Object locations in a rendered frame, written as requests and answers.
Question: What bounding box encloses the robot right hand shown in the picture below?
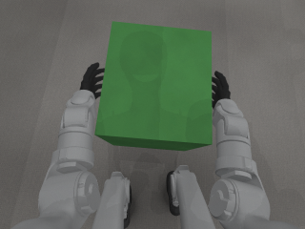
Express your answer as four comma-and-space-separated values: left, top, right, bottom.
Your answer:
212, 71, 231, 109

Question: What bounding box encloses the carton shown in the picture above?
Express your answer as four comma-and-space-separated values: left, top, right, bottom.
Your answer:
94, 21, 213, 152

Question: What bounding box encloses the robot right forearm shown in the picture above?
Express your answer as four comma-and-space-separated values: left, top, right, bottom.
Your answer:
212, 98, 271, 214

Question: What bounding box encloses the right robot foot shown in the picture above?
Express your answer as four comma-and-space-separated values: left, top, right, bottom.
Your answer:
166, 171, 180, 216

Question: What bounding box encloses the robot left forearm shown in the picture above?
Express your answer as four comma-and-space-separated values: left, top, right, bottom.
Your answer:
38, 90, 96, 213

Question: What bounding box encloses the robot right upper arm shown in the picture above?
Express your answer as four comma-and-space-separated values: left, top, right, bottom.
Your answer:
208, 177, 299, 229

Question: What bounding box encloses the robot left hand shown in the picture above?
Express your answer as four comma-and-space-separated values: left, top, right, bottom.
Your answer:
80, 62, 105, 99

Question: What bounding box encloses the robot left upper arm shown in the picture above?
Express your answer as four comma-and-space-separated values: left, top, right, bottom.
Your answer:
11, 170, 101, 229

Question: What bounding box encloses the right robot shin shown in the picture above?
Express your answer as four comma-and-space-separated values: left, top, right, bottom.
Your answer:
172, 165, 196, 206

